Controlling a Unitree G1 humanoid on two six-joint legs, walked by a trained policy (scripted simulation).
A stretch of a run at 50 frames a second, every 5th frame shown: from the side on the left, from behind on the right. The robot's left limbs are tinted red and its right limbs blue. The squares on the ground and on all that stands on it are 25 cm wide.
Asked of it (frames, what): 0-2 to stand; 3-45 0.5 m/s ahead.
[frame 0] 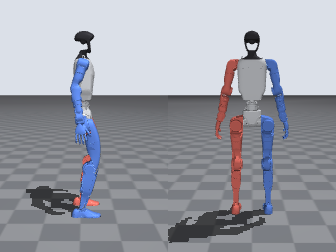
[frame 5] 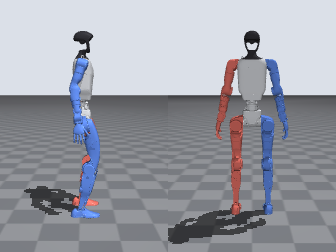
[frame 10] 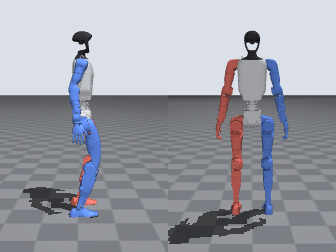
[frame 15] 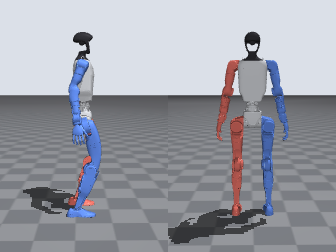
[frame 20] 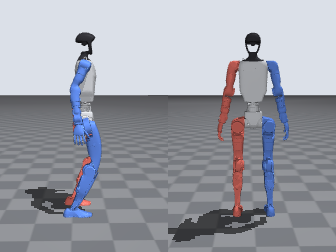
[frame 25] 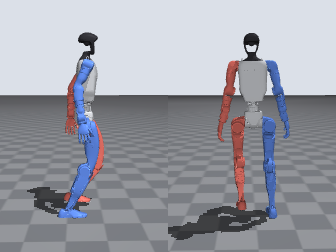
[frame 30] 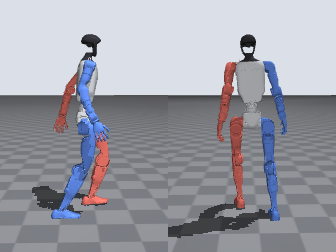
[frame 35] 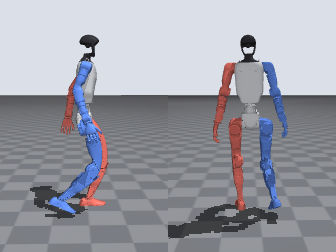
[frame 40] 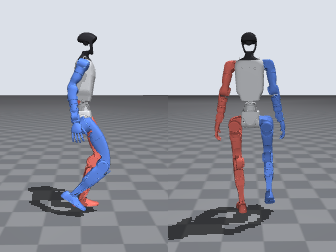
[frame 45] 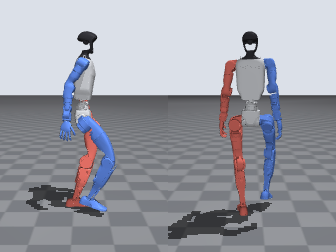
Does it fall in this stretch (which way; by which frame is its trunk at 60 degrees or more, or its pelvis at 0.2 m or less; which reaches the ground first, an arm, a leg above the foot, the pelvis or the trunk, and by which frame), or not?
no
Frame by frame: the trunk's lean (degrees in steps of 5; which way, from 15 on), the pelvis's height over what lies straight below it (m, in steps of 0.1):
0: 0, 0.8
5: 0, 0.8
10: 0, 0.8
15: 0, 0.8
20: 0, 0.8
25: 0, 0.8
30: 5, 0.8
35: 5, 0.8
40: 5, 0.8
45: 5, 0.8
